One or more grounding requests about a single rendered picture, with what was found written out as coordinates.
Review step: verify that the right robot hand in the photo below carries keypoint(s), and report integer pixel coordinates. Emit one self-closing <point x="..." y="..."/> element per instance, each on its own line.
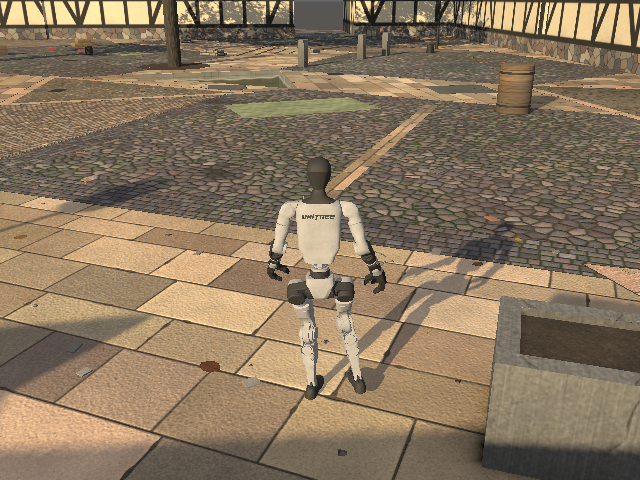
<point x="381" y="279"/>

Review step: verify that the left robot hand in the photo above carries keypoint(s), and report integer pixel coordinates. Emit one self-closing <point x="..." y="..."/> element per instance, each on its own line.
<point x="272" y="275"/>

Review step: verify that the robot left forearm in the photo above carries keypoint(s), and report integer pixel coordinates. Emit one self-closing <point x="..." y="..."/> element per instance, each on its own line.
<point x="274" y="258"/>

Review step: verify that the right robot thigh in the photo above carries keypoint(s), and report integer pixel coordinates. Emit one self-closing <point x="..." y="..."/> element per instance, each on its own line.
<point x="343" y="294"/>

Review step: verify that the right robot upper arm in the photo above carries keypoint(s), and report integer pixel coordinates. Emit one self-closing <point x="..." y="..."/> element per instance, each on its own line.
<point x="351" y="211"/>

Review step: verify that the left robot upper arm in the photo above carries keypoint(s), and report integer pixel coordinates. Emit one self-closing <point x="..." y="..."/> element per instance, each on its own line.
<point x="287" y="211"/>

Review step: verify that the robot right forearm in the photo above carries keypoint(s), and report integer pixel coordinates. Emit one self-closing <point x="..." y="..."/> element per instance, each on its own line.
<point x="371" y="261"/>

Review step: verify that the right robot shin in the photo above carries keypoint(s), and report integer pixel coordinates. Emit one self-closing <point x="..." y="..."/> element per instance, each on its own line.
<point x="351" y="347"/>

